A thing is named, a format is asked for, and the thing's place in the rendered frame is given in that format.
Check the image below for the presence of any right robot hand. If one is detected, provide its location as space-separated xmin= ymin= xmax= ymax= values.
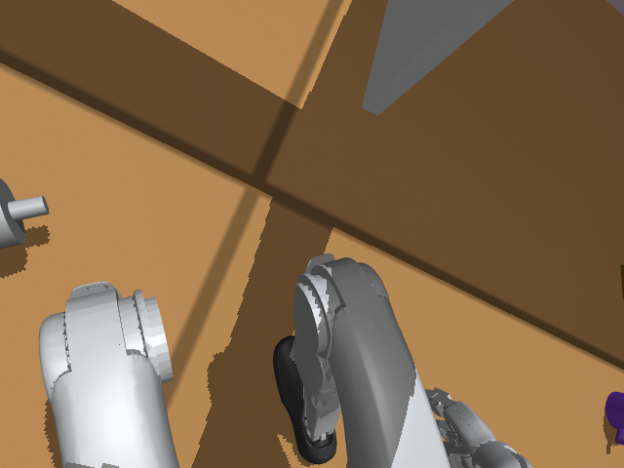
xmin=424 ymin=387 xmax=497 ymax=468

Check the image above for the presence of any right robot arm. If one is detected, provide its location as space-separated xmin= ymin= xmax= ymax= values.
xmin=472 ymin=441 xmax=532 ymax=468

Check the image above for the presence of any right robot foot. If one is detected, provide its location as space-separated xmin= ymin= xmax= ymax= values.
xmin=273 ymin=335 xmax=336 ymax=464

